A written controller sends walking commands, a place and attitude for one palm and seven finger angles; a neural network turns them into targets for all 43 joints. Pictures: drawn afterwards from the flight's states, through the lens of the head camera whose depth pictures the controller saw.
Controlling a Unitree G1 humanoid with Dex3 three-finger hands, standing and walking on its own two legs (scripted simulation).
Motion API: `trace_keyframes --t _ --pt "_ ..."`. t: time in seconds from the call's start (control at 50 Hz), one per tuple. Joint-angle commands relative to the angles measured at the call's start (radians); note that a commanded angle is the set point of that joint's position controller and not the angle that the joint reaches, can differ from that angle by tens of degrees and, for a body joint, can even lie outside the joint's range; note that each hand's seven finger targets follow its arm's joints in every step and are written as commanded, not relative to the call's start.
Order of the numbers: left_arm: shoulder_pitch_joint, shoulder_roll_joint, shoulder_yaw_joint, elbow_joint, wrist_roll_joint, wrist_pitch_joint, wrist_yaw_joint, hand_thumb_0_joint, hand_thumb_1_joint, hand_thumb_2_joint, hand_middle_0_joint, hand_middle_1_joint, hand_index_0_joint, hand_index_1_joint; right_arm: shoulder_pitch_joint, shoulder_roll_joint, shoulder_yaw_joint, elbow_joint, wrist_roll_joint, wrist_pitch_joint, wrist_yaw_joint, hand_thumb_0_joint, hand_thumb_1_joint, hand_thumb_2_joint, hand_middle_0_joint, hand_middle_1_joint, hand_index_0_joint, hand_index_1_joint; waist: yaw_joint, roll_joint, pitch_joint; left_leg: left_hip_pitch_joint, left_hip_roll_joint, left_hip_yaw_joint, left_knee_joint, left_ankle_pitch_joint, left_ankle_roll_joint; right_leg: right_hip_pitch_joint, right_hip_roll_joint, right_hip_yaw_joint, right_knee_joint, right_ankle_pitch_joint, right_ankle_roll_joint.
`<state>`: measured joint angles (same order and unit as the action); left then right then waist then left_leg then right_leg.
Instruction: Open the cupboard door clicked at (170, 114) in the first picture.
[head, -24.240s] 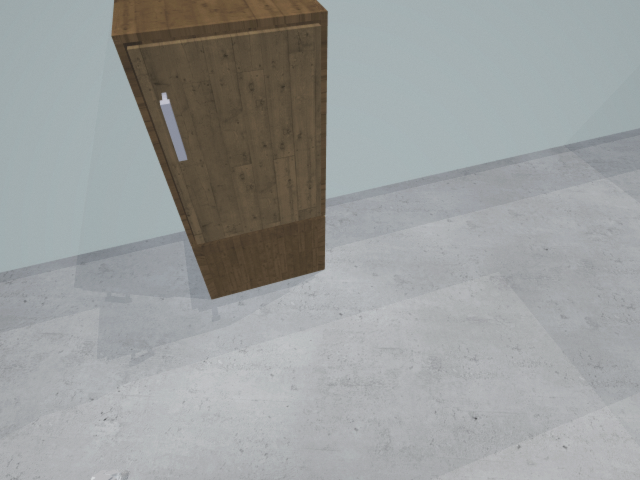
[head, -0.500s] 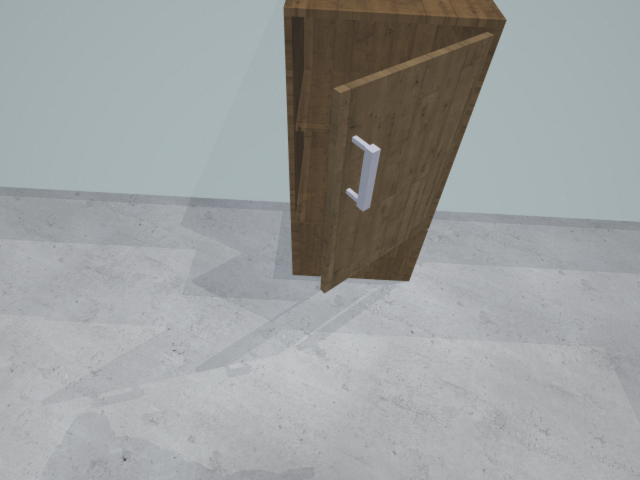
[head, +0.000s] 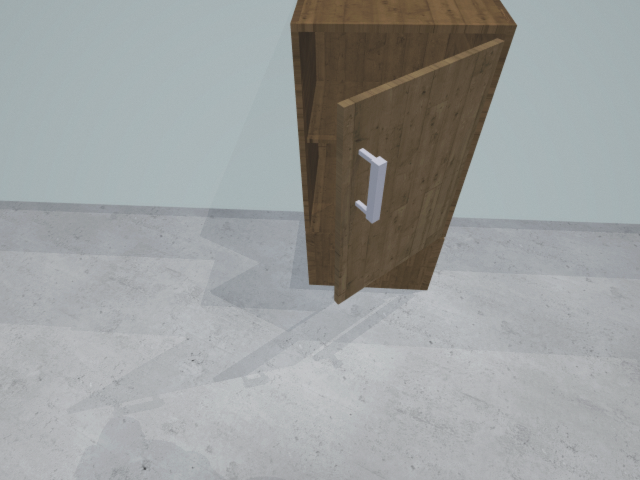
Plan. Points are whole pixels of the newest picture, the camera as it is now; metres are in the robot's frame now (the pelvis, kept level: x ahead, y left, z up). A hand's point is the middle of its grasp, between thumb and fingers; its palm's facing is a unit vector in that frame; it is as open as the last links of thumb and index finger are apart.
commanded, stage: let the arm hang, fingers relaxed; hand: left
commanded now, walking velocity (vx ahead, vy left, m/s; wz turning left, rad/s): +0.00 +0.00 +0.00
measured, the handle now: (368, 186) +0.63 -0.05 -0.02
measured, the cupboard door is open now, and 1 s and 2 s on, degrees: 40 40 40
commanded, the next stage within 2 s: look to check the result in 0.28 s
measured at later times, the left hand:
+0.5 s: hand out of the picture +0.11 +0.23 -0.16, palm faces -0.03 -0.95 -0.32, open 7.4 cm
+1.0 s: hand out of the picture +0.11 +0.21 -0.16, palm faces -0.02 -0.95 -0.31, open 7.4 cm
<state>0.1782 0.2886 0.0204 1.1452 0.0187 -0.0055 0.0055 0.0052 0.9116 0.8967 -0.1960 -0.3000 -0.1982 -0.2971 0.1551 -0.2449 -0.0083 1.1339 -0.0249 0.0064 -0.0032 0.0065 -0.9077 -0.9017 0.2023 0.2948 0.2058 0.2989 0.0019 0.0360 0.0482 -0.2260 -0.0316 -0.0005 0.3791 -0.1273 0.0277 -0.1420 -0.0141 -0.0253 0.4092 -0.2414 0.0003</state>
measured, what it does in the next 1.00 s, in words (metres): stands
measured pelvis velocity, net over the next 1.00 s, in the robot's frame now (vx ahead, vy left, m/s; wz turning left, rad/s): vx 0.04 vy -0.01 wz -0.01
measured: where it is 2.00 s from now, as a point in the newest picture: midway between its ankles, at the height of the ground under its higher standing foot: outside the picture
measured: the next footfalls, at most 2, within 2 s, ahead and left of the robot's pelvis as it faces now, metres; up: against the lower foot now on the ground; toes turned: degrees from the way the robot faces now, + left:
left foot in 1.82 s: +0.10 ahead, +0.11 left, +0.00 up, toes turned -25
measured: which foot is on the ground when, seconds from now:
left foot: down 0.00-1.00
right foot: down 0.00-1.00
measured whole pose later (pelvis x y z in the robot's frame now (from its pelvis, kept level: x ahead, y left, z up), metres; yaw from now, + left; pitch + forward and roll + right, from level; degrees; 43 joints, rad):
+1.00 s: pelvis +0.04 -0.01 +0.00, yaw -1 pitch -1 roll +0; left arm 0.13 0.28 0.01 1.14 0.02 -0.02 0.01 0.00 0.91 0.90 -0.20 -0.30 -0.20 -0.30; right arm 0.10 -0.29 0.00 1.13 -0.02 0.00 -0.01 0.01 -0.91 -0.90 0.20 0.29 0.21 0.30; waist 0.00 0.01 0.05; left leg -0.14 -0.01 0.00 0.31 -0.16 0.01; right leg -0.04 0.00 -0.02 0.30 -0.25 -0.02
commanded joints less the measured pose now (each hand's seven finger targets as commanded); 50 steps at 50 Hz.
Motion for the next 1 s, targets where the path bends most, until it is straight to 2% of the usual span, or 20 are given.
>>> trace_keyframes --t 0.0,0.1,0.24,0.28,0.32,0.4,0.44,0.52,0.74,0.78,0.84,0.9,0.94,0.98 --pt "-0.021 0.173 0.027 -0.049 -0.004 -0.016 0.011 0.000 0.900 0.900 -0.200 -0.300 -0.200 -0.300 -0.025 -0.189 -0.035 -0.035 0.003 -0.021 -0.013 0.000 -0.900 -0.900 0.200 0.300 0.200 0.300 -0.001 -0.049 -0.005 0.046 0.126 -0.135 -0.091 -0.015 0.010 -0.052 -0.098 0.096 -0.110 -0.004 -0.052" --pt "-0.063 0.190 0.031 -0.066 -0.005 -0.025 0.011 0.000 0.900 0.900 -0.200 -0.300 -0.200 -0.300 -0.059 -0.210 -0.034 -0.043 0.003 -0.031 -0.012 0.000 -0.900 -0.900 0.200 0.300 0.200 0.300 -0.001 -0.041 -0.055 0.086 0.130 -0.125 -0.079 0.103 0.006 -0.004 -0.109 0.099 -0.112 0.111 -0.047" --pt "-0.089 0.205 0.034 -0.079 -0.005 -0.029 0.011 0.000 0.900 0.900 -0.200 -0.300 -0.200 -0.300 -0.088 -0.233 -0.032 -0.050 0.004 -0.034 -0.013 0.000 -0.900 -0.900 0.200 0.300 0.200 0.300 0.000 -0.042 -0.081 0.117 0.135 -0.116 -0.079 0.152 0.001 0.028 -0.112 0.098 -0.126 0.168 -0.044" --pt "-0.098 0.205 0.033 -0.079 -0.006 -0.028 0.011 0.000 0.900 0.900 -0.200 -0.300 -0.200 -0.300 -0.089 -0.236 -0.030 -0.048 0.004 -0.034 -0.013 0.000 -0.900 -0.900 0.200 0.300 0.200 0.300 -0.003 -0.020 -0.080 0.117 0.135 -0.115 -0.081 0.162 -0.002 0.036 -0.114 0.102 -0.128 0.180 -0.043" --pt "-0.099 0.207 0.031 -0.076 -0.006 -0.027 0.011 0.000 0.900 0.900 -0.200 -0.300 -0.200 -0.300 -0.094 -0.243 -0.029 -0.049 0.004 -0.033 -0.014 0.000 -0.900 -0.900 0.200 0.300 0.200 0.300 -0.005 -0.041 -0.081 0.129 0.136 -0.116 -0.082 0.170 -0.002 0.036 -0.114 0.099 -0.132 0.189 -0.042" --pt "-0.095 0.210 0.029 -0.073 -0.008 -0.027 0.012 0.000 0.900 0.900 -0.200 -0.300 -0.200 -0.300 -0.092 -0.247 -0.028 -0.050 0.005 -0.032 -0.015 0.000 -0.900 -0.900 0.200 0.300 0.200 0.300 -0.006 -0.022 -0.096 0.147 0.139 -0.108 -0.077 0.186 -0.003 0.051 -0.116 0.101 -0.137 0.213 -0.043" --pt "-0.088 0.210 0.031 -0.073 -0.008 -0.028 0.012 0.000 0.900 0.900 -0.200 -0.300 -0.200 -0.300 -0.093 -0.246 -0.027 -0.052 0.008 -0.031 -0.017 0.000 -0.900 -0.900 0.200 0.300 0.200 0.300 -0.003 -0.046 -0.090 0.150 0.141 -0.107 -0.075 0.187 -0.001 0.048 -0.114 0.098 -0.142 0.217 -0.043" --pt "-0.083 0.208 0.028 -0.063 -0.009 -0.026 0.014 0.000 0.900 0.900 -0.200 -0.300 -0.200 -0.300 -0.089 -0.248 -0.026 -0.048 0.007 -0.030 -0.019 0.000 -0.900 -0.900 0.200 0.300 0.200 0.300 -0.006 -0.029 -0.098 0.164 0.142 -0.104 -0.074 0.206 -0.003 0.057 -0.116 0.099 -0.140 0.238 -0.043" --pt "-0.061 0.197 0.027 -0.057 -0.009 -0.026 0.017 0.000 0.900 0.900 -0.200 -0.300 -0.200 -0.300 -0.081 -0.235 -0.028 -0.046 0.010 -0.026 -0.022 0.000 -0.900 -0.900 0.200 0.300 0.200 0.300 -0.005 -0.059 -0.085 0.175 0.144 -0.096 -0.069 0.202 -0.001 0.052 -0.114 0.094 -0.148 0.256 -0.042" --pt "-0.061 0.195 0.025 -0.056 -0.010 -0.026 0.018 0.000 0.900 0.900 -0.200 -0.300 -0.200 -0.300 -0.081 -0.231 -0.027 -0.042 0.009 -0.027 -0.022 0.000 -0.900 -0.900 0.200 0.300 0.200 0.300 -0.006 -0.037 -0.085 0.171 0.142 -0.097 -0.071 0.207 -0.003 0.057 -0.116 0.097 -0.145 0.261 -0.041" --pt "-0.056 0.192 0.027 -0.057 -0.009 -0.027 0.019 0.000 0.900 0.900 -0.200 -0.300 -0.200 -0.300 -0.081 -0.228 -0.027 -0.046 0.011 -0.027 -0.023 0.000 -0.900 -0.900 0.200 0.300 0.200 0.300 -0.004 -0.054 -0.078 0.172 0.144 -0.094 -0.070 0.207 -0.002 0.055 -0.113 0.093 -0.147 0.264 -0.041" --pt "-0.055 0.188 0.027 -0.057 -0.009 -0.026 0.019 0.000 0.900 0.900 -0.200 -0.300 -0.200 -0.300 -0.077 -0.222 -0.027 -0.044 0.008 -0.029 -0.023 0.000 -0.900 -0.900 0.200 0.300 0.200 0.300 -0.004 -0.035 -0.087 0.172 0.142 -0.095 -0.071 0.220 -0.003 0.066 -0.117 0.094 -0.143 0.273 -0.041" --pt "-0.049 0.189 0.029 -0.059 -0.008 -0.028 0.020 0.000 0.900 0.900 -0.200 -0.300 -0.200 -0.300 -0.074 -0.222 -0.027 -0.046 0.010 -0.029 -0.025 0.000 -0.900 -0.900 0.200 0.300 0.200 0.300 -0.003 -0.064 -0.094 0.181 0.145 -0.093 -0.064 0.236 0.000 0.069 -0.114 0.092 -0.143 0.302 -0.041" --pt "-0.055 0.187 0.027 -0.061 -0.009 -0.027 0.020 0.000 0.900 0.900 -0.200 -0.300 -0.200 -0.300 -0.072 -0.223 -0.028 -0.044 0.009 -0.029 -0.024 0.000 -0.900 -0.900 0.200 0.300 0.200 0.300 -0.005 -0.044 -0.082 0.173 0.142 -0.091 -0.067 0.237 -0.003 0.068 -0.117 0.092 -0.141 0.304 -0.040"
